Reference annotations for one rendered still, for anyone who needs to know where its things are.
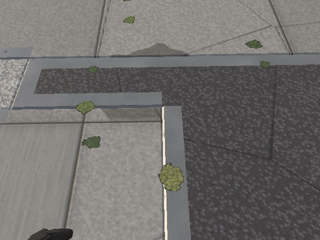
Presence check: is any left robot hand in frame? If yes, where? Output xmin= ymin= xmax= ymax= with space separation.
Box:
xmin=28 ymin=228 xmax=73 ymax=240

